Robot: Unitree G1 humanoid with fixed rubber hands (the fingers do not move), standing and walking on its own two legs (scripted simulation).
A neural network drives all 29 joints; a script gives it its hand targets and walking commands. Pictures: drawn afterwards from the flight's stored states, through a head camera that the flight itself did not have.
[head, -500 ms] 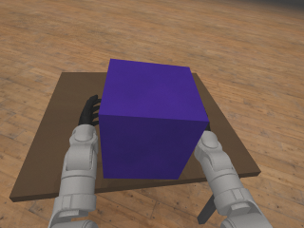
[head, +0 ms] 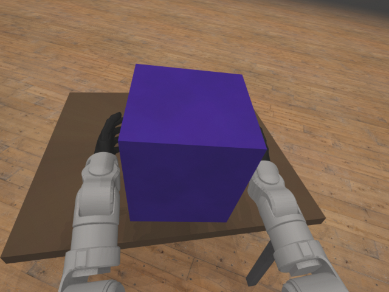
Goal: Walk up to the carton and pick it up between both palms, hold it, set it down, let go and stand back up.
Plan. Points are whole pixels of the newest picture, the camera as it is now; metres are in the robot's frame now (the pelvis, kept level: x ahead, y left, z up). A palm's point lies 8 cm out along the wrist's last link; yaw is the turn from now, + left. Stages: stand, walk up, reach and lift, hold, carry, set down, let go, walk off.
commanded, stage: reach and lift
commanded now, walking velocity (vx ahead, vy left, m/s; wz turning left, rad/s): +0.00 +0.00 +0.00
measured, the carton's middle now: (184, 149) +0.38 +0.00 +0.15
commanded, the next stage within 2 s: hold in 0.28 s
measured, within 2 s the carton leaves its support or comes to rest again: neither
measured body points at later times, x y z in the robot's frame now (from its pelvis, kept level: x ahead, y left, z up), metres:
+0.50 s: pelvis -0.01 +0.00 +0.00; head -0.04 +0.03 +0.45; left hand +0.38 +0.15 +0.18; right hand +0.37 -0.16 +0.17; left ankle +0.02 +0.13 -0.75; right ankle -0.01 -0.13 -0.75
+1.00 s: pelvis -0.02 +0.00 +0.00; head -0.06 +0.03 +0.45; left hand +0.36 +0.17 +0.18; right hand +0.36 -0.14 +0.18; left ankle +0.02 +0.13 -0.75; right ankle -0.01 -0.13 -0.75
